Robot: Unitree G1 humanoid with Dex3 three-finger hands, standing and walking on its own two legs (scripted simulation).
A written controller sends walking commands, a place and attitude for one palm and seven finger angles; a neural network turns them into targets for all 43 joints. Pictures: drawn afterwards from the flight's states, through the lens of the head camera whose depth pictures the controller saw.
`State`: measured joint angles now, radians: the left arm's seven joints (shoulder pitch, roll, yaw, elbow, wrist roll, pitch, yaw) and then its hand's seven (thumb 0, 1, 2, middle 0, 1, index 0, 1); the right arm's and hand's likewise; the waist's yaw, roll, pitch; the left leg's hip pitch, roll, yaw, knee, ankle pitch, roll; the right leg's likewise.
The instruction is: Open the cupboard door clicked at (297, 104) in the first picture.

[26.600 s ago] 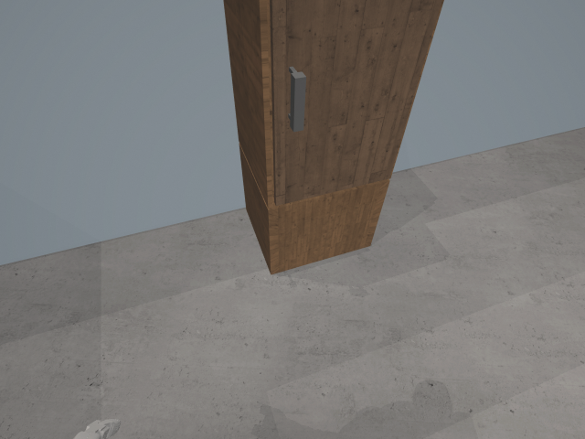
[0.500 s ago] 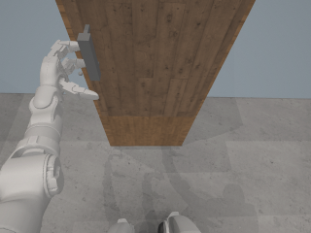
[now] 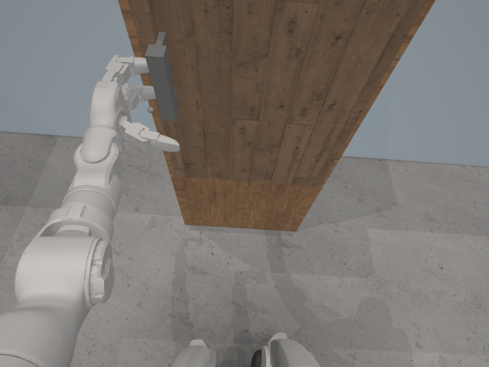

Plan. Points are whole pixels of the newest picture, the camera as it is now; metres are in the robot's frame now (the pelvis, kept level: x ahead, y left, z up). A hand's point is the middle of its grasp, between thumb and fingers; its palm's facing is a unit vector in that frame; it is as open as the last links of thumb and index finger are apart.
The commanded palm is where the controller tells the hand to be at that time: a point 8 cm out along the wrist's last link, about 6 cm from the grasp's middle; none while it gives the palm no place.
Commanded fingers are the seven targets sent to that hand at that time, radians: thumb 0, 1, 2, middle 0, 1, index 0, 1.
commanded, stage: slide the fingers in behind the handle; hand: left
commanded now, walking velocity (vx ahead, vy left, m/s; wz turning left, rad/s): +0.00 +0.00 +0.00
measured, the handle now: (166, 78) +0.58 +0.12 +0.09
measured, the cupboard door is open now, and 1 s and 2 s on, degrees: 0 0 0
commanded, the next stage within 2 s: move the hooked fingers beside the handle in 0.22 s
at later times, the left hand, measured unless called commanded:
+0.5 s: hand (150, 109) +0.50 +0.14 +0.09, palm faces -0.05 -1.00 -0.03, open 14.3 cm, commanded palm +0.48 +0.15 +0.09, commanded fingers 0.00 -0.50 0.30 -0.30 -1.20 -0.30 -1.20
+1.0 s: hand (148, 108) +0.51 +0.14 +0.09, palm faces -0.09 -1.00 -0.02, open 14.0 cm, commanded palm +0.49 +0.18 +0.09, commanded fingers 0.00 -0.50 0.30 -0.30 -1.20 -0.30 -1.20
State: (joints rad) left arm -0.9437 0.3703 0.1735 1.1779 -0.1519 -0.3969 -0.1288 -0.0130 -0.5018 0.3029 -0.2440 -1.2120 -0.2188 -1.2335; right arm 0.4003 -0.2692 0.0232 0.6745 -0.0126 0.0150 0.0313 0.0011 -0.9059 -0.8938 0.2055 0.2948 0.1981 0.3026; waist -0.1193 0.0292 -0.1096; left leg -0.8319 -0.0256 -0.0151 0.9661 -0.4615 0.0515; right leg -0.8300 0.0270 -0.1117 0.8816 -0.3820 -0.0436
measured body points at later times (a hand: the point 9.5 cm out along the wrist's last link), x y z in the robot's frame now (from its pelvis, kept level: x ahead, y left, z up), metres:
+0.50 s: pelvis +0.00 +0.00 +0.00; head +0.11 +0.02 +0.44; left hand +0.50 +0.19 +0.10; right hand +0.02 -0.26 -0.12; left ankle -0.01 +0.08 -0.68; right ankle +0.02 -0.10 -0.68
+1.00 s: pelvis +0.00 +0.00 +0.00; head +0.11 +0.01 +0.44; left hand +0.51 +0.20 +0.09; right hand +0.00 -0.26 -0.11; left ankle -0.01 +0.08 -0.68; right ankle +0.02 -0.10 -0.68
